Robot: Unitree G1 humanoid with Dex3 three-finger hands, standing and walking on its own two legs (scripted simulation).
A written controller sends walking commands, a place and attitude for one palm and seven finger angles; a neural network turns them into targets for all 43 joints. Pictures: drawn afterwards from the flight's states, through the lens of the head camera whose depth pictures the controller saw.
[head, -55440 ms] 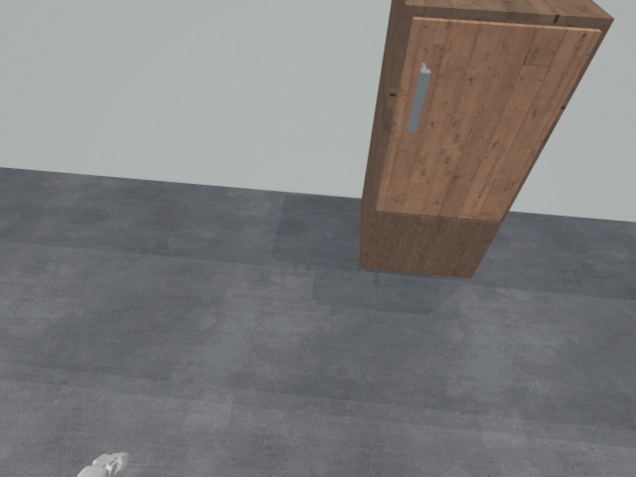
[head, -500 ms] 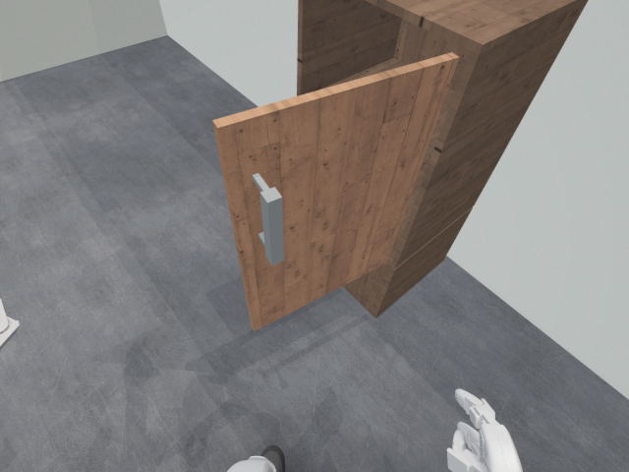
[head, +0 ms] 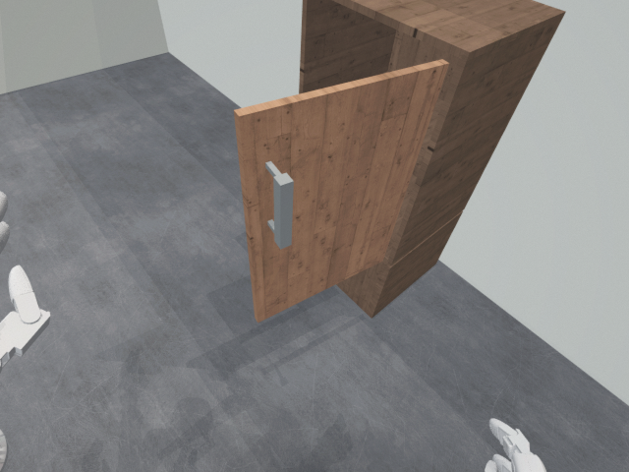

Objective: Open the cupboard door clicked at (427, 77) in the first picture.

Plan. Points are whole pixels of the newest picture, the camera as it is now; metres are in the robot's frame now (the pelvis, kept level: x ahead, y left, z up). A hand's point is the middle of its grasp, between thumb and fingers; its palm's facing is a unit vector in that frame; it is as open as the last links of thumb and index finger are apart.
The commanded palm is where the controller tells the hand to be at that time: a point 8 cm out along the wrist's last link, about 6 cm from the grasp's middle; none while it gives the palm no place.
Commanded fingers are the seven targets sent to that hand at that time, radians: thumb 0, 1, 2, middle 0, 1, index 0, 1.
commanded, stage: stop stepping back and stand still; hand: left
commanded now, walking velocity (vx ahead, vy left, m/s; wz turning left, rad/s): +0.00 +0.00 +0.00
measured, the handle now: (277, 206) +0.52 +0.11 +0.01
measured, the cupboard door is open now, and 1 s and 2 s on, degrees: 80 80 80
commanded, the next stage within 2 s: let the arm hang, fingers relaxed in 1.10 s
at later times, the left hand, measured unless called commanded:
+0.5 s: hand (31, 394) +0.15 +0.26 +0.13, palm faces +0.45 -0.80 -0.40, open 7.4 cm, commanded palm +0.09 +0.29 +0.19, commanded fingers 0.00 0.90 0.90 -0.20 -0.30 -0.20 -0.30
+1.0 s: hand out of the picture +0.13 +0.28 +0.15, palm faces +0.40 -0.80 -0.45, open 7.4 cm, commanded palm +0.07 +0.32 +0.19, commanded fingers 0.00 0.90 0.90 -0.20 -0.30 -0.20 -0.30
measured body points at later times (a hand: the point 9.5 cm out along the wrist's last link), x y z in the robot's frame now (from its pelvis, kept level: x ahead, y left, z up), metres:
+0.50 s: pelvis -0.05 -0.01 +0.01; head -0.05 -0.01 +0.46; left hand +0.12 +0.30 +0.15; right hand +0.09 -0.26 -0.08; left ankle -0.03 +0.11 -0.73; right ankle -0.04 -0.09 -0.73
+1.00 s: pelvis -0.07 +0.02 +0.01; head -0.06 +0.02 +0.46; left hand +0.10 +0.32 +0.17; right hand +0.08 -0.21 -0.08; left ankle -0.03 +0.11 -0.73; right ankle -0.04 -0.09 -0.73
